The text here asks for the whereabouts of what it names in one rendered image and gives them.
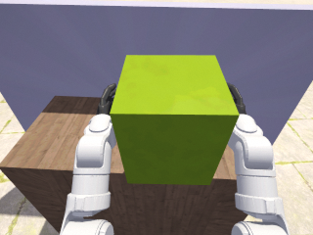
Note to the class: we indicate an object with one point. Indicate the robot left hand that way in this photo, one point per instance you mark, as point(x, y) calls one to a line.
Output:
point(105, 105)

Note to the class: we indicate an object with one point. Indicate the robot right forearm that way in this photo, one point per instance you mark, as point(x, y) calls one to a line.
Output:
point(257, 192)

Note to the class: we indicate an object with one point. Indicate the right robot upper arm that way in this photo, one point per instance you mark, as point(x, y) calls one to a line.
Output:
point(257, 228)

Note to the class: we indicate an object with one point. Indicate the pedestal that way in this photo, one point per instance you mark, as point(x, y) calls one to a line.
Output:
point(41, 166)

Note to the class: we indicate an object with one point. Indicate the carton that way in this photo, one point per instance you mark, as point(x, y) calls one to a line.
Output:
point(172, 117)

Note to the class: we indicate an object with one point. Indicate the robot right hand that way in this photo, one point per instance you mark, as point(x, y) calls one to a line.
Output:
point(238, 99)

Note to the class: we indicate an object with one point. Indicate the left robot upper arm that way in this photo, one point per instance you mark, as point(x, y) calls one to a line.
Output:
point(86, 226)

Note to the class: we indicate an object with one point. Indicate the robot left forearm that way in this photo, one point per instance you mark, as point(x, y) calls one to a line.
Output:
point(92, 165)

